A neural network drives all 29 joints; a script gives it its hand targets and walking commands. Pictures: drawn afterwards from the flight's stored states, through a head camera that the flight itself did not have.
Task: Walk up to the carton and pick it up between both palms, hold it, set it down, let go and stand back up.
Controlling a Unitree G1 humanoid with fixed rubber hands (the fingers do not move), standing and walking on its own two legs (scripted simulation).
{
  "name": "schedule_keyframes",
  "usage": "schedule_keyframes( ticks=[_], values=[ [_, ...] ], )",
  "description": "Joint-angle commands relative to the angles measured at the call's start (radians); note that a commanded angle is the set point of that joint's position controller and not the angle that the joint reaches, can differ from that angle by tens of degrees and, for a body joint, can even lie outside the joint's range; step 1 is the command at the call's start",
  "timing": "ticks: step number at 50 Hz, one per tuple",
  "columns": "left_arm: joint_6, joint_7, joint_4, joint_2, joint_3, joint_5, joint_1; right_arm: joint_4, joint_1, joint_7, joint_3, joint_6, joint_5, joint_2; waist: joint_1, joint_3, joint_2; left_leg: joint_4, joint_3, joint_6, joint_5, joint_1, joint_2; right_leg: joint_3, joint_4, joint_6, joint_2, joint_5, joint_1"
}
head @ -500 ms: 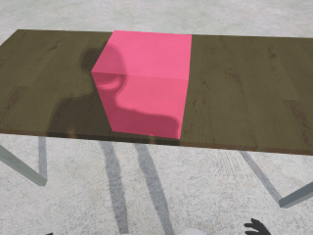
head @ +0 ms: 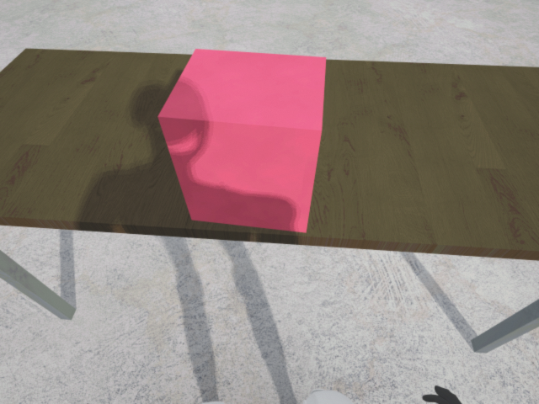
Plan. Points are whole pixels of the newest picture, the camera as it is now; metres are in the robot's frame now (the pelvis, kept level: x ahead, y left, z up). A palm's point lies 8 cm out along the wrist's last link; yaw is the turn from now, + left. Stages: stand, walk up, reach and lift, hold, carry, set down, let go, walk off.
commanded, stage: walk up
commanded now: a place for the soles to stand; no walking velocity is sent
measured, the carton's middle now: (253, 145) +0.51 +0.02 +0.09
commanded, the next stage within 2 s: none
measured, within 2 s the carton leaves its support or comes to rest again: neither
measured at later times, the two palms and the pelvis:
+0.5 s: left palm out of the picture +0.08 +0.31 -0.10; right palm out of the picture +0.11 -0.28 -0.10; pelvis +0.00 +0.00 +0.00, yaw +0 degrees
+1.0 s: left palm out of the picture +0.08 +0.31 -0.10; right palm out of the picture +0.11 -0.28 -0.10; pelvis +0.00 +0.00 +0.00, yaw +0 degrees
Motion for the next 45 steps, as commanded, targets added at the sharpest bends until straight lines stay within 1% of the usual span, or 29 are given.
schedule_keyframes(
  ticks=[1,2,3,4,5,6,9,11,12,15,16,18,20,21,22,24,27,29,30,31,33,35,36,37,38,40,42,44,45],
  values=[
    [-0.045,0.013,-0.041,0.27,0.089,0.024,0.105,-0.037,-0.082,0.002,-0.077,-0.035,0.006,-0.279,0.032,-0.17,-0.02,-0.056,-0.106,0.062,0.108,-0.068,0.076,0.272,-0.241,-0.094,-0.11,0.191,0.133],
    [-0.052,0.017,-0.045,0.302,0.099,0.026,0.102,-0.038,-0.078,0.0,-0.069,-0.027,0.005,-0.245,0.029,-0.167,-0.065,0.051,-0.062,0.03,0.024,-0.109,0.002,0.445,-0.293,-0.157,-0.216,0.251,0.145],
    [-0.051,0.02,-0.051,0.317,0.098,0.017,0.089,-0.03,-0.044,-0.004,-0.065,-0.022,0.006,-0.242,0.016,-0.166,-0.096,0.071,-0.08,0.029,-0.114,-0.116,-0.026,0.543,-0.324,-0.209,-0.268,0.279,0.147],
    [-0.048,0.022,-0.052,0.307,0.093,0.019,0.065,-0.023,-0.047,-0.005,-0.07,-0.018,0.007,-0.249,0.014,-0.151,-0.096,0.05,-0.094,0.04,-0.191,-0.118,-0.026,0.562,-0.329,-0.233,-0.285,0.269,0.151],
    [-0.046,0.026,-0.05,0.298,0.085,0.019,0.052,-0.01,-0.035,-0.004,-0.067,-0.022,0.003,-0.246,0.004,-0.138,-0.071,-0.004,-0.103,0.045,-0.185,-0.102,-0.022,0.546,-0.297,-0.232,-0.274,0.302,0.133],
    [-0.042,0.027,-0.056,0.286,0.08,0.02,0.049,-0.009,-0.035,-0.004,-0.069,-0.027,0.002,-0.253,0.0,-0.146,-0.064,-0.06,-0.103,0.055,-0.104,-0.062,-0.011,0.496,-0.278,-0.199,-0.244,0.311,0.107],
    [-0.043,0.025,-0.077,0.235,0.065,0.014,-0.02,0.003,-0.002,-0.003,-0.079,-0.046,0.003,-0.27,-0.036,-0.218,-0.034,-0.166,-0.148,0.073,0.272,0.175,0.075,0.26,-0.13,-0.097,-0.127,0.465,-0.024],
    [-0.037,0.023,-0.076,0.205,0.064,0.004,-0.008,-0.001,-0.032,-0.007,-0.084,-0.053,0.005,-0.312,-0.016,-0.241,0.049,-0.222,-0.24,0.151,0.353,0.188,0.189,0.102,0.0,-0.034,-0.03,0.39,-0.033],
    [-0.034,0.024,-0.066,0.217,0.069,0.003,0.011,-0.003,-0.061,-0.006,-0.079,-0.052,0.005,-0.307,0.002,-0.21,0.042,-0.218,-0.243,0.184,0.371,0.131,0.22,0.056,0.015,-0.027,-0.025,0.316,-0.001],
    [-0.033,0.025,-0.055,0.227,0.075,0.006,0.046,-0.016,-0.095,-0.01,-0.076,-0.044,0.001,-0.3,0.019,-0.169,0.055,-0.191,-0.194,0.159,0.309,0.059,0.195,0.065,-0.026,-0.044,-0.035,0.289,0.015],
    [-0.038,0.025,-0.045,0.236,0.079,0.013,0.054,-0.022,-0.104,-0.009,-0.077,-0.04,0.001,-0.294,0.023,-0.184,0.094,-0.18,-0.171,0.135,0.27,0.045,0.169,0.098,-0.055,-0.06,-0.047,0.303,0.042],
    [-0.044,0.025,-0.041,0.258,0.086,0.02,0.078,-0.027,-0.111,-0.007,-0.074,-0.031,0.008,-0.289,0.028,-0.2,0.05,-0.101,-0.121,0.092,0.178,0.002,0.105,0.208,-0.13,-0.096,-0.089,0.325,0.078],
    [-0.048,0.026,-0.049,0.299,0.09,0.024,0.046,-0.026,-0.105,-0.005,-0.066,-0.02,0.012,-0.249,0.008,-0.161,-0.08,0.043,-0.074,0.047,0.019,-0.033,-0.003,0.425,-0.272,-0.176,-0.199,0.236,0.03],
    [-0.046,0.026,-0.051,0.304,0.085,0.024,0.043,-0.018,-0.09,-0.005,-0.063,-0.017,0.007,-0.251,0.001,-0.154,-0.085,0.038,-0.078,0.049,-0.096,-0.029,-0.025,0.503,-0.31,-0.201,-0.23,0.198,0.016],
    [-0.047,0.024,-0.05,0.3,0.084,0.026,0.018,-0.01,-0.068,-0.004,-0.063,-0.017,0.006,-0.254,-0.006,-0.144,-0.083,0.011,-0.087,0.053,-0.145,-0.021,-0.028,0.507,-0.318,-0.221,-0.249,0.17,0.01],
    [-0.039,0.025,-0.058,0.271,0.077,0.025,-0.007,0.004,-0.042,0.0,-0.07,-0.027,-0.005,-0.256,-0.02,-0.119,-0.06,-0.13,-0.114,0.072,-0.059,0.054,0.009,0.419,-0.278,-0.164,-0.201,0.093,-0.066],
    [-0.031,0.019,-0.065,0.21,0.067,0.013,-0.016,0.008,-0.054,0.003,-0.087,-0.049,-0.007,-0.321,-0.022,-0.132,0.097,-0.368,-0.309,0.158,-0.06,0.124,0.195,0.103,-0.067,-0.028,-0.018,0.109,-0.126],
    [-0.026,0.016,-0.044,0.216,0.072,0.012,0.028,0.003,-0.102,0.0,-0.081,-0.05,-0.009,-0.325,0.017,-0.122,0.081,-0.36,-0.337,0.215,0.034,0.054,0.274,0.011,0.007,-0.008,-0.004,0.007,-0.043],
    [-0.029,0.016,-0.027,0.224,0.07,0.01,0.053,-0.005,-0.127,-0.001,-0.078,-0.05,-0.009,-0.325,0.03,-0.133,0.097,-0.325,-0.3,0.198,0.102,0.057,0.262,0.011,-0.029,-0.018,-0.01,0.002,-0.009],
    [-0.036,0.015,-0.036,0.231,0.074,0.015,0.065,-0.014,-0.129,0.0,-0.079,-0.047,-0.007,-0.319,0.037,-0.155,0.108,-0.275,-0.248,0.17,0.155,0.027,0.231,0.037,-0.081,-0.029,-0.026,0.089,0.038],
    [-0.046,0.019,-0.032,0.252,0.086,0.022,0.072,-0.021,-0.133,-0.001,-0.072,-0.039,0.008,-0.288,0.036,-0.164,0.033,-0.141,-0.145,0.099,0.18,-0.029,0.126,0.14,-0.162,-0.067,-0.058,0.26,0.098],
    [-0.052,0.021,-0.039,0.302,0.091,0.025,0.06,-0.022,-0.104,-0.001,-0.071,-0.027,0.013,-0.248,0.018,-0.193,-0.071,0.018,-0.072,0.045,0.059,-0.023,0.013,0.401,-0.272,-0.159,-0.193,0.243,0.073],
    [-0.05,0.024,-0.041,0.321,0.095,0.022,0.051,-0.015,-0.092,-0.001,-0.068,-0.019,0.011,-0.25,0.011,-0.182,-0.074,0.044,-0.078,0.042,-0.061,-0.051,-0.024,0.497,-0.295,-0.202,-0.235,0.22,0.076],
    [-0.048,0.025,-0.043,0.309,0.089,0.021,0.046,-0.01,-0.076,-0.004,-0.066,-0.021,0.006,-0.252,0.009,-0.154,-0.054,0.017,-0.084,0.046,-0.116,-0.038,-0.029,0.531,-0.311,-0.224,-0.255,0.19,0.037],
    [-0.045,0.026,-0.043,0.295,0.082,0.024,0.017,0.003,-0.064,-0.001,-0.068,-0.021,0.001,-0.248,-0.004,-0.136,-0.064,-0.034,-0.098,0.058,-0.126,-0.018,-0.022,0.514,-0.31,-0.215,-0.248,0.156,0.015],
    [-0.037,0.023,-0.054,0.265,0.069,0.02,-0.017,0.014,-0.043,0.002,-0.07,-0.035,0.001,-0.271,-0.022,-0.131,-0.031,-0.166,-0.143,0.071,0.001,0.092,0.032,0.359,-0.239,-0.134,-0.155,0.144,-0.089],
    [-0.033,0.018,-0.059,0.218,0.066,0.018,-0.022,0.009,-0.042,0.003,-0.081,-0.044,-0.003,-0.308,-0.022,-0.136,0.043,-0.305,-0.254,0.136,-0.006,0.134,0.156,0.153,-0.111,-0.041,-0.044,0.151,-0.125],
    [-0.031,0.017,-0.041,0.225,0.071,0.014,0.015,0.0,-0.087,0.002,-0.085,-0.048,-0.003,-0.32,0.008,-0.158,0.076,-0.33,-0.309,0.2,0.087,0.082,0.251,0.031,0.005,-0.013,-0.005,0.114,-0.037],
    [-0.033,0.019,-0.038,0.228,0.072,0.013,0.028,-0.006,-0.111,-0.001,-0.08,-0.047,-0.005,-0.315,0.02,-0.154,0.083,-0.293,-0.278,0.189,0.138,0.064,0.234,0.039,-0.021,-0.026,-0.017,0.139,-0.007]
  ],
)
